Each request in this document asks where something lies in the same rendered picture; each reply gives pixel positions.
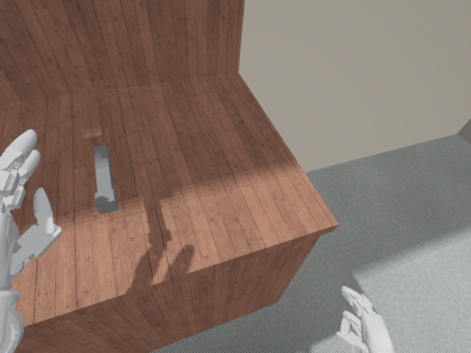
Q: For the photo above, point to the tap lever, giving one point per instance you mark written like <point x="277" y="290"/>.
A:
<point x="105" y="198"/>

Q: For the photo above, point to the robot left hand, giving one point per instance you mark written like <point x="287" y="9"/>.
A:
<point x="17" y="164"/>

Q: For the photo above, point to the robot left forearm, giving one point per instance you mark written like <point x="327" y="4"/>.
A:
<point x="11" y="322"/>

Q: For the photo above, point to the counter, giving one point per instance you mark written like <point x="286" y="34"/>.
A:
<point x="215" y="217"/>

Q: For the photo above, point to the robot right hand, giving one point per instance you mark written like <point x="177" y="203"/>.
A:
<point x="370" y="333"/>

